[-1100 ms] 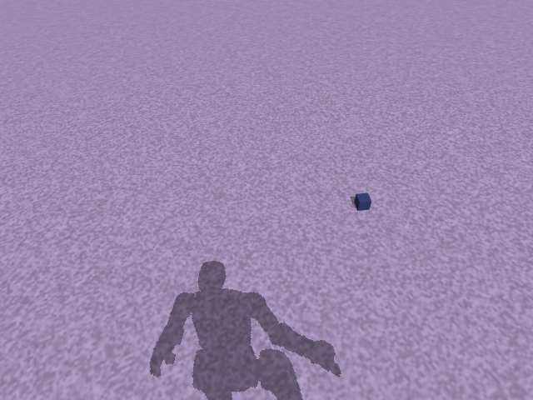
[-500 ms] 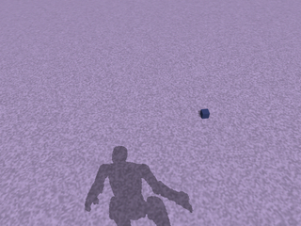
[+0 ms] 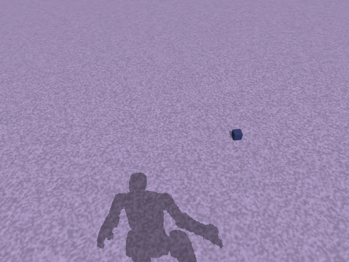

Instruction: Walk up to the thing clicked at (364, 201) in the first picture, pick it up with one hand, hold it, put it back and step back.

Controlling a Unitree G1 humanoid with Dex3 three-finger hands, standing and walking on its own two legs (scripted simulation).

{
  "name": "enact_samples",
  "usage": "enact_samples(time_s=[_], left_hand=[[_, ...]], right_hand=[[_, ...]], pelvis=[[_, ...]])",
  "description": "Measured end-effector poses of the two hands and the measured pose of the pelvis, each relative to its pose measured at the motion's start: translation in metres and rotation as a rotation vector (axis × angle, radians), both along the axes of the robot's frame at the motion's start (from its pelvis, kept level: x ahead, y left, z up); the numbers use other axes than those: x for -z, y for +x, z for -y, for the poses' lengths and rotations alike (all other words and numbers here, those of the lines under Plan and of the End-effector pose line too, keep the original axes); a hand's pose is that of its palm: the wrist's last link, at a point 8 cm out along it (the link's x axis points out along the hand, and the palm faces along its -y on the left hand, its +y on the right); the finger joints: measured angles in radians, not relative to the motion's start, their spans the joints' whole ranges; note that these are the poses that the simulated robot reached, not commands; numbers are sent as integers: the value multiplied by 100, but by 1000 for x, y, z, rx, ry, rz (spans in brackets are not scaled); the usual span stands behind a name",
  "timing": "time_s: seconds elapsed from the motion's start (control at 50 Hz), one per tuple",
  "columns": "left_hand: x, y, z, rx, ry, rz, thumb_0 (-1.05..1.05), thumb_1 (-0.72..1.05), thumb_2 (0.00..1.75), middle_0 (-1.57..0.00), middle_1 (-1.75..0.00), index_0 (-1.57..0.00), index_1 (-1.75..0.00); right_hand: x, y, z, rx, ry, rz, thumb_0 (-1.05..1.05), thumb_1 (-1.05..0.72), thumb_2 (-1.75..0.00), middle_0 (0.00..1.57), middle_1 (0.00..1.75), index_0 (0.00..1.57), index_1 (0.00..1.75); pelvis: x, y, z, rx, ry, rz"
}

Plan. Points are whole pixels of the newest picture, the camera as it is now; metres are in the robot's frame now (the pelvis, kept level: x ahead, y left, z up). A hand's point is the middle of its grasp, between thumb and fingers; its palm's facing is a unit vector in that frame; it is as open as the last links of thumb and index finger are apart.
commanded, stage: stand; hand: left
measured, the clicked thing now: (237, 134) +1.20 -0.40 -0.75
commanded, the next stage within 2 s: walk up in 0.02 s
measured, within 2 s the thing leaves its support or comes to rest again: neither
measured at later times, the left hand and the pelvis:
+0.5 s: hand out of the picture +0.19 +0.16 -0.15, palm faces -0.21 -0.90 -0.39, open 7.4 cm; pelvis +0.09 -0.11 -0.02, yaw -14 degrees
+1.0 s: hand (178, 162) +0.50 +0.03 -0.14, palm faces -0.47 -0.80 -0.37, open 7.4 cm; pelvis +0.29 -0.18 -0.01, yaw -24 degrees
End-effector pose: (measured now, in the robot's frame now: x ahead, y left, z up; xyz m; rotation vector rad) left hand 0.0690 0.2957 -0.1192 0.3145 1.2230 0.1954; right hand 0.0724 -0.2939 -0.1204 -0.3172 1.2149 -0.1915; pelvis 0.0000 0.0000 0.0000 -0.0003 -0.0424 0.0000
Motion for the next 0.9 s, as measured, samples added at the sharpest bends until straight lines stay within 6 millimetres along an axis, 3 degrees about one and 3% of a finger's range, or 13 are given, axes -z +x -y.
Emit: enact_samples(time_s=[0.06, 0.14, 0.24, 0.32, 0.38, 0.42, 0.58, 0.66, 0.76, 0.9], left_hand=[[0, -1, -2, 10, -11, 0, 0, 91, 89, -20, -30, -20, -30], [-2, 11, -5, 75, -2, -35, 0, 91, 89, -20, -30, -20, -30], [-13, 47, 7, 141, 11, -12, 1, 91, 89, -20, -30, -20, -30], [-16, 82, 29, 197, 54, 8, 1, 91, 89, -20, -30, -20, -30], [-9, 104, 49, 208, 91, 57, 0, 91, 89, -20, -30, -20, -30], [-9, 111, 65, 206, 82, 69, 0, 91, 89, -20, -30, -20, -30], [-8, 145, 112, 244, 13, 2, 0, 91, 89, -21, -30, -20, -30], [2, 185, 123, 282, -15, 1, 0, 90, 89, -21, -30, -20, -30], [22, 259, 134, 359, -19, 15, 1, 90, 89, -21, -30, -20, -30], [3, 373, 179, 490, -22, 92, 1, 91, 89, -20, -30, -20, -30]], right_hand=[[-1, -1, 3, 9, 3, 29, 1, -90, -90, 20, 30, 21, 30], [-7, -13, 25, 72, -22, 114, 1, -90, -90, 21, 30, 21, 30], [-9, -37, 70, 130, -71, 76, 1, -90, -90, 21, 30, 21, 30], [4, -40, 115, 185, -93, 63, 1, -89, -90, 21, 30, 21, 30], [20, -31, 146, 204, -106, 43, 1, -90, -90, 20, 30, 21, 30], [21, -18, 154, 208, -93, 37, 1, -90, -90, 20, 30, 20, 30], [-2, 43, 154, 190, -24, 103, 1, -90, -90, 20, 30, 20, 30], [-10, 67, 155, 201, -37, 99, 1, -90, -90, 20, 30, 21, 30], [-10, 93, 161, 253, -100, 135, 1, -90, -90, 20, 30, 21, 30], [-23, 95, 167, 372, -92, 100, 1, -90, -90, 20, 30, 21, 30]], pelvis=[[2, 0, 0, 23, 7, -4], [6, 3, 9, 84, 23, -14], [9, 20, 31, 142, 30, -2], [22, 41, 61, 191, 38, 10], [37, 57, 85, 205, 8, 14], [36, 66, 94, 221, 3, 16], [15, 119, 118, 280, -10, 3], [16, 154, 124, 298, -19, -6], [30, 202, 125, 336, 10, -2], [16, 255, 150, 387, 25, 2]])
